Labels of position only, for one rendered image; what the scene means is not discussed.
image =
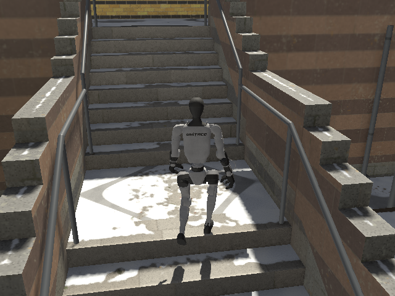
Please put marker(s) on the robot left upper arm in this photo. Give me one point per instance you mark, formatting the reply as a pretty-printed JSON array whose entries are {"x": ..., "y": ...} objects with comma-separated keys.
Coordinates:
[{"x": 177, "y": 130}]

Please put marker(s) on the right robot hand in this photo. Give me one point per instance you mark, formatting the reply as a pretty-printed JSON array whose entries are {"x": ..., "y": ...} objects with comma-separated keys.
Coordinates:
[{"x": 230, "y": 179}]

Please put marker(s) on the robot right foot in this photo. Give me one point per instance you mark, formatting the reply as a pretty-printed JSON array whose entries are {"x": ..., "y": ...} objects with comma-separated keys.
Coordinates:
[{"x": 207, "y": 229}]

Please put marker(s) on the robot left forearm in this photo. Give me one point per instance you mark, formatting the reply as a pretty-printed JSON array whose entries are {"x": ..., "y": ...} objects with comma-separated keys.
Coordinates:
[{"x": 173, "y": 160}]

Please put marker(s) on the robot right forearm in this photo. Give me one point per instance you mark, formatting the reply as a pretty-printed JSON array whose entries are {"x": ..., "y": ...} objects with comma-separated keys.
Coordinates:
[{"x": 226, "y": 165}]

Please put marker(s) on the robot right shin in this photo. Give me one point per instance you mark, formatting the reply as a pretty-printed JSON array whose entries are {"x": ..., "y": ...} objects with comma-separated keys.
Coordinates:
[{"x": 211, "y": 199}]

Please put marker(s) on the robot right upper arm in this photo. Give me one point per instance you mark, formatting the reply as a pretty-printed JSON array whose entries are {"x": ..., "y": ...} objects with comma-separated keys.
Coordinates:
[{"x": 216, "y": 130}]

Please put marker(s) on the left robot hand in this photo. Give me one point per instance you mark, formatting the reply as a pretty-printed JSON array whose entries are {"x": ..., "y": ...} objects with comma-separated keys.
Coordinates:
[{"x": 175, "y": 171}]

